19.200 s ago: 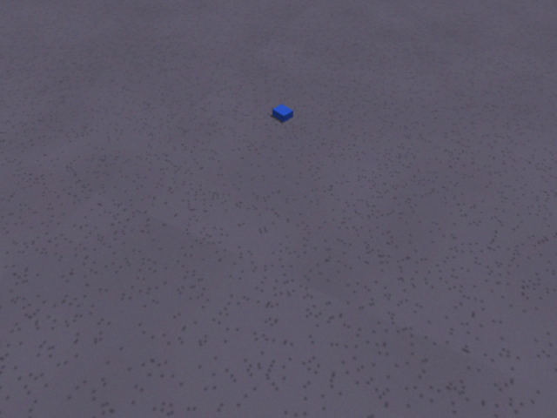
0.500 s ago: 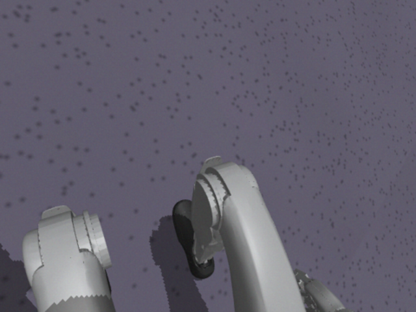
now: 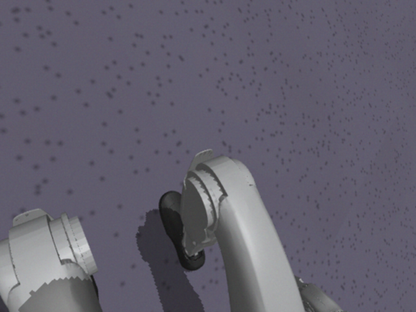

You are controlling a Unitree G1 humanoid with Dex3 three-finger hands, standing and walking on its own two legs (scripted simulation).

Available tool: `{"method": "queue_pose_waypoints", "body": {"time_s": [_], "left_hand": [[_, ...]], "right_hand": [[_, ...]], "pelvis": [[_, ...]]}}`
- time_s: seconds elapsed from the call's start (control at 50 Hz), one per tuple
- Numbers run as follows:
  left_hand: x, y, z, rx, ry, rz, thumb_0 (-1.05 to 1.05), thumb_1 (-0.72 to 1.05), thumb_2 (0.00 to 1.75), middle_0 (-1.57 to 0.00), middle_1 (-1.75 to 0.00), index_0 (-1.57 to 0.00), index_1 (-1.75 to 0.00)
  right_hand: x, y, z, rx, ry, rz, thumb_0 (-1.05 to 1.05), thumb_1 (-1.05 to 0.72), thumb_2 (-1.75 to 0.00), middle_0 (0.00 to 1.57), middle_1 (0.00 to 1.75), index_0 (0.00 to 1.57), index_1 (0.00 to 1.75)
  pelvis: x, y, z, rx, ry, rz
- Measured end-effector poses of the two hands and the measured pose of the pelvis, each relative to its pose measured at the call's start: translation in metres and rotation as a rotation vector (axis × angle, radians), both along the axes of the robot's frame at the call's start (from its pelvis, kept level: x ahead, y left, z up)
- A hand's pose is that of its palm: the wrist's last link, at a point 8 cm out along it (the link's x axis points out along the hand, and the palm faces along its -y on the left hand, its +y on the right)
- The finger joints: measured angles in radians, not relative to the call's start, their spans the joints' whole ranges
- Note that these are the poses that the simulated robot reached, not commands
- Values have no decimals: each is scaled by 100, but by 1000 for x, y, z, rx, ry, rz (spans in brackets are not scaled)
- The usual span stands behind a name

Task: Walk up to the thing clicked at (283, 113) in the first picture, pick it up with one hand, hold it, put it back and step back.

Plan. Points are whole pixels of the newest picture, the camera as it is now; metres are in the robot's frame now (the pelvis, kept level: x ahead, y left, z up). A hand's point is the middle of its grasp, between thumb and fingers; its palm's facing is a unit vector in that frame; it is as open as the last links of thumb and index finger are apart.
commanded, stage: rest palm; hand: left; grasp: from above
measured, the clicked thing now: out of the picture +0.47 +0.33 -0.29
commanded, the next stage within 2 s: close in 0.72 s
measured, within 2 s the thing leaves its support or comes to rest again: neither
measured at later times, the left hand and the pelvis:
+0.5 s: hand out of the picture +0.46 +0.32 -0.25, palm faces -0.44 -0.15 -0.89, open 12.7 cm; pelvis +0.00 +0.01 +0.00, yaw -1 degrees
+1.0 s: hand out of the picture +0.45 +0.32 -0.25, palm faces -0.44 -0.15 -0.89, open 12.4 cm; pelvis -0.01 +0.01 +0.01, yaw -2 degrees
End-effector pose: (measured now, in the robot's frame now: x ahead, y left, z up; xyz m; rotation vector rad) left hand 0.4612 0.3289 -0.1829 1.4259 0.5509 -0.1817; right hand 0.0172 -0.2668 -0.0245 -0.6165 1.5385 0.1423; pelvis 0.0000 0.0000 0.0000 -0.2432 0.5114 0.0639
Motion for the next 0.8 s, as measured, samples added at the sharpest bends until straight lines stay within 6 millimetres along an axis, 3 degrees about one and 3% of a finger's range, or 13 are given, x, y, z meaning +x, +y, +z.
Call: {"method": "queue_pose_waypoints", "body": {"time_s": [0.36, 0.8], "left_hand": [[-2, -1, -10, -1, -6, -7, 0, -24, 78, -34, -71, -33, -74], [-1, -2, -13, 10, 6, 19, 0, -31, 83, -31, -77, -28, -81]], "right_hand": [[15, 13, 4, 27, -48, 64, 0, -90, -90, 20, 30, 20, 30], [0, 16, 11, 54, -16, 57, 0, -90, -91, 20, 30, 20, 30]], "pelvis": [[-2, 6, 0, -23, -17, -2], [-5, 5, 4, -27, -28, -8]]}}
